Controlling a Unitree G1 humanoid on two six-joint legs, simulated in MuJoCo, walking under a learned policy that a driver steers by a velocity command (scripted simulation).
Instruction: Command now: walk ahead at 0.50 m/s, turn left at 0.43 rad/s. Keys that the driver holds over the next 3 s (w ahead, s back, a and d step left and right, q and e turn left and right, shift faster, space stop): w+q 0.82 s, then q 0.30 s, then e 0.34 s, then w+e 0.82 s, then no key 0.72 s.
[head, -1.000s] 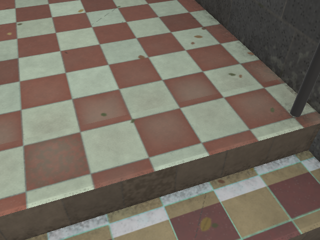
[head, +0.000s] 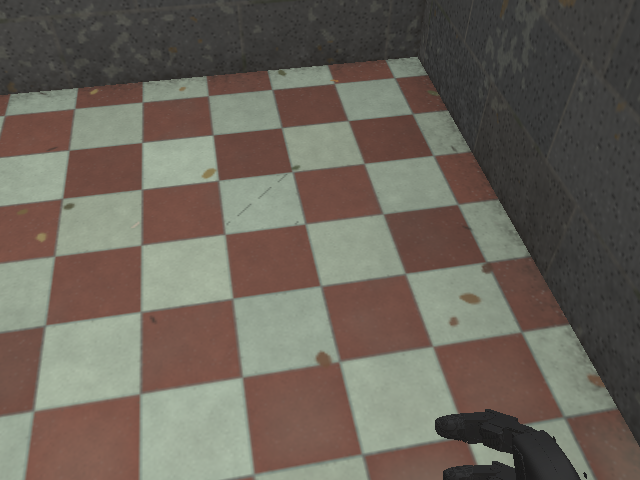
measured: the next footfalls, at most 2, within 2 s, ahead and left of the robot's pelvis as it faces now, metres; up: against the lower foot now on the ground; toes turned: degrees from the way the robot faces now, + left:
right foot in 0.50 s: +0.50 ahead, -0.07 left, +0.17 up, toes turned +15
left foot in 1.04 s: +0.61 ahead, +0.26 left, +0.17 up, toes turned +38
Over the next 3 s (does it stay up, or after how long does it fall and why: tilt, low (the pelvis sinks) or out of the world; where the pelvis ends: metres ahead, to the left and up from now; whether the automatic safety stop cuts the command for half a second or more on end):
stays up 1.07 0.26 0.15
